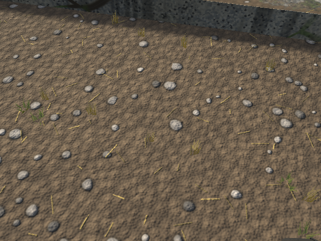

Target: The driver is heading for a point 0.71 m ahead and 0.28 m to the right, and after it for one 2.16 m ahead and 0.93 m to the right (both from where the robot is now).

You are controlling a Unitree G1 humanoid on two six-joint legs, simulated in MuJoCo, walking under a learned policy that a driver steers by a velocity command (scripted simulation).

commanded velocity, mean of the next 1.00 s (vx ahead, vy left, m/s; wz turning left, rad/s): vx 0.50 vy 0.00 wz -0.43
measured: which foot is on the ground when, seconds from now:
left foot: down 0.00-0.46, up 0.48-0.90, down 0.92-1.00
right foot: up 0.00-0.42, down 0.44-0.92, up 0.94-1.00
